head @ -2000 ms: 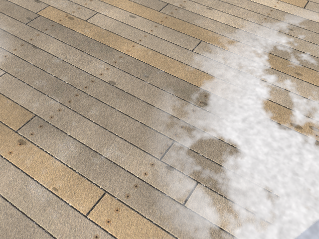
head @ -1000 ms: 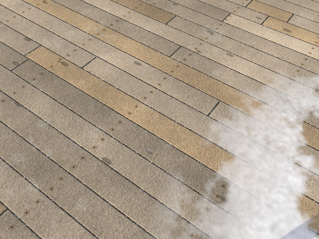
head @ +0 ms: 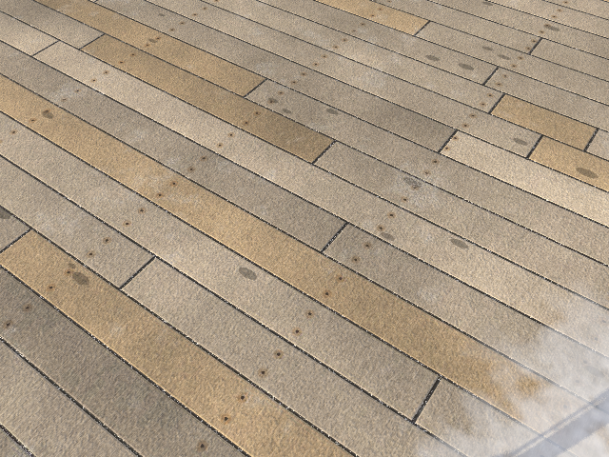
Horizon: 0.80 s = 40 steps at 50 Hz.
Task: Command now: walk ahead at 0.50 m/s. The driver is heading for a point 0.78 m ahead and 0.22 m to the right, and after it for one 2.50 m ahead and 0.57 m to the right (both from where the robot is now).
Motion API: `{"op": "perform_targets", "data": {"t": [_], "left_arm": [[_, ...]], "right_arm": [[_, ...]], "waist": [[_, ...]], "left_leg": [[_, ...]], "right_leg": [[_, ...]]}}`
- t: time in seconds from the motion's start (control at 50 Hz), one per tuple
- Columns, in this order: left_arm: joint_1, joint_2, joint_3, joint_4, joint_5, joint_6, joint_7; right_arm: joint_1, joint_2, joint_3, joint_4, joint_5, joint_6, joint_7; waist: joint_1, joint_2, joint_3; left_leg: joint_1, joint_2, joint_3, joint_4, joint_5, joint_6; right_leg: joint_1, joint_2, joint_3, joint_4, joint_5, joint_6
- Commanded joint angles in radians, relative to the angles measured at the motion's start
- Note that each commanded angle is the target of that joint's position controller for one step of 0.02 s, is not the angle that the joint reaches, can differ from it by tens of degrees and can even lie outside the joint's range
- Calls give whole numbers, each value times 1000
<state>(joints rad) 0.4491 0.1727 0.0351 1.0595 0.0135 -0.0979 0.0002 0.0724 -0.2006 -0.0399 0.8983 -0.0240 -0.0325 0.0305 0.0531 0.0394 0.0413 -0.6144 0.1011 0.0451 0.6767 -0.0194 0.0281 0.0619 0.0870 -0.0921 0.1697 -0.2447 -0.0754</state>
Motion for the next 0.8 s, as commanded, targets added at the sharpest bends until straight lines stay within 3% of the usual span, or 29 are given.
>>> {"op": "perform_targets", "data": {"t": [0.02,0.08,0.1,0.12,0.14,0.16,0.18,0.2,0.22,0.26,0.28,0.32,0.38,0.46,0.58,0.64,0.68,0.7,0.72,0.74,0.76,0.78,0.8], "left_arm": [[72,142,24,-11,7,-5,12],[36,163,30,-10,14,0,20],[21,172,32,-10,14,3,21],[2,168,30,-15,9,7,18],[-1,137,18,-47,-2,6,15],[125,39,3,-60,-41,7,3],[50,143,30,-54,-11,11,6],[-37,141,33,-84,-8,8,2],[-78,122,29,-91,-6,3,-1],[-64,90,27,-83,18,28,-11],[-46,75,26,-80,22,39,-17],[-83,73,27,-92,26,54,-24],[-201,83,27,-129,16,67,-31],[-329,76,19,-175,6,64,-36],[-474,65,4,-242,13,55,-43],[-415,85,16,-240,17,53,-38],[-242,121,38,-193,21,48,-32],[-92,163,60,-151,33,42,-26],[20,273,94,-144,44,43,-12],[-28,322,104,-158,21,55,-14],[-65,295,99,-153,-2,64,-11],[-122,245,86,-158,-6,65,-7],[-166,199,74,-164,-5,62,-6]], "right_arm": [[-121,-54,-5,-91,1,-19,-2],[-57,-76,-15,-83,1,-32,-9],[43,-91,-25,-52,-1,-38,-16],[216,-113,-39,8,-10,-48,-26],[401,-190,-61,47,-36,-57,-37],[439,-286,-85,54,-40,-52,-33],[353,-240,-78,40,1,-37,-25],[244,-179,-59,24,9,-38,-22],[198,-121,-43,22,6,-45,-18],[182,-63,-23,44,11,-56,-25],[208,-72,-23,57,11,-64,-28],[259,-93,-26,80,16,-77,-30],[306,-112,-28,91,9,-81,-33],[349,-100,-20,100,8,-83,-37],[425,-107,-17,130,2,-81,-57],[401,-142,-24,127,0,-71,-70],[378,-170,-32,117,-4,-54,-71],[356,-177,-34,98,3,-49,-67],[356,-126,-22,43,22,-54,-56],[343,-104,-23,-14,27,-65,-38],[229,-139,-28,-36,9,-72,-33],[197,-132,-24,-53,17,-85,-28],[205,-127,-26,-46,14,-85,-30]], "waist": [[3,-106,68],[-46,-118,37],[-89,-119,-15],[-162,-85,-105],[-220,-3,-231],[-157,235,-338],[-146,71,-286],[-108,31,-136],[-88,-17,-66],[-32,4,-23],[-23,33,-31],[-16,18,-13],[-37,9,28],[-64,13,57],[-101,18,82],[-59,50,30],[12,65,-74],[84,35,-150],[112,-112,-266],[45,-250,-325],[47,-91,-213],[18,-54,-109],[-28,8,-42]], "left_leg": [[-28,-34,28,-72,-18,24],[103,-84,47,-135,-131,72],[226,-118,60,-164,-153,92],[440,-132,65,-224,-104,119],[715,61,-144,-228,-157,173],[957,341,-647,-348,-214,316],[875,296,-682,-403,-274,293],[732,263,-513,-417,-266,259],[614,217,-409,-456,-168,228],[483,128,-257,-503,-74,162],[464,131,-236,-509,-21,173],[460,115,-191,-530,41,182],[490,107,-117,-575,25,164],[534,90,-19,-587,87,126],[692,128,88,-527,313,109],[767,149,137,-357,714,97],[756,149,163,-76,847,90],[621,133,178,155,691,67],[318,56,198,523,238,27],[-12,-166,49,796,-522,-7],[-123,-78,-88,789,-424,10],[-120,-38,-83,709,-334,11],[-64,-7,-80,614,-298,6]], "right_leg": [[28,-301,125,-10,497,-121],[70,-317,101,113,760,-98],[64,-307,88,230,873,-86],[-2,-266,52,423,850,-65],[-214,-217,19,714,537,-44],[-579,-14,-7,1085,-225,-2],[-663,-53,146,1160,-243,-21],[-700,-103,146,1141,-152,-26],[-673,-137,143,1084,-86,-25],[-582,-177,135,990,-34,-8],[-554,-174,125,972,-32,2],[-589,-183,107,936,-6,22],[-699,-196,108,856,100,38],[-738,-171,101,681,226,37],[-709,-136,-4,467,228,-11],[-597,-65,-61,430,94,-68],[-407,4,-83,389,24,-120],[-184,-14,-16,317,52,-162],[97,-269,338,291,-9,-264],[251,-461,847,137,103,-396],[181,-412,702,122,79,-349],[45,-386,585,96,120,-305],[-77,-335,501,70,209,-258]]}}
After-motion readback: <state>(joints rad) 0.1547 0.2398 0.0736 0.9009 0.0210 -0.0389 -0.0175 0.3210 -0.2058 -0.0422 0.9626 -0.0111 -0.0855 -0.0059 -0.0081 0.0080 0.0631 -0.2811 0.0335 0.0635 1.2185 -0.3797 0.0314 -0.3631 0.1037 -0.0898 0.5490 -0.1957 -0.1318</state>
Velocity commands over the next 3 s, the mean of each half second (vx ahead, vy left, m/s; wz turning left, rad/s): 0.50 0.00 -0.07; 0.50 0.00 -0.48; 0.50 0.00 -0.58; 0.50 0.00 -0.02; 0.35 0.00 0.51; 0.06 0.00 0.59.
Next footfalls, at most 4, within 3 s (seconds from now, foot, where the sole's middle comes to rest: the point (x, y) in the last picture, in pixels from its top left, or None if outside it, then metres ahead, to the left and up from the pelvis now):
0.12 left None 0.25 0.11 -0.78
0.70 right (372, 435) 0.53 -0.07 -0.78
1.24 left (352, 293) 0.89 -0.03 -0.78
1.76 right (483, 279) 0.95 -0.37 -0.78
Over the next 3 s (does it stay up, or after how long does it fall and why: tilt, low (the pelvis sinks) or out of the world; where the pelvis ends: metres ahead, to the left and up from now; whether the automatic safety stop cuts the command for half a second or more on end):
stays up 1.24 -0.45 0.00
